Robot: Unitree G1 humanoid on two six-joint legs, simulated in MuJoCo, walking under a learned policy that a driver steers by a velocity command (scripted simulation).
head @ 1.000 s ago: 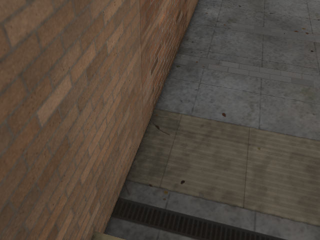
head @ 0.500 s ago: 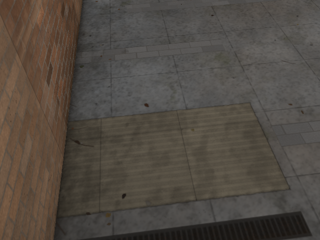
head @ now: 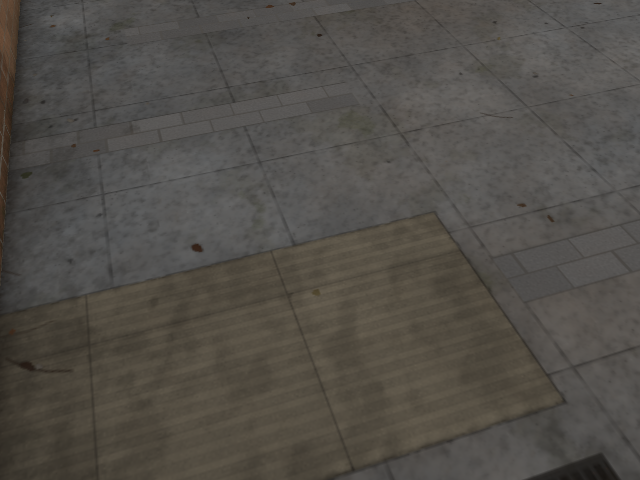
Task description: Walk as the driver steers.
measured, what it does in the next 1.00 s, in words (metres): goes down: right foot 0.20 m lower, then left foot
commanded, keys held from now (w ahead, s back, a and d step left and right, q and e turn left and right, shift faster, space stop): w+e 0.20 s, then e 0.12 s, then no key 0.34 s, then q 0.34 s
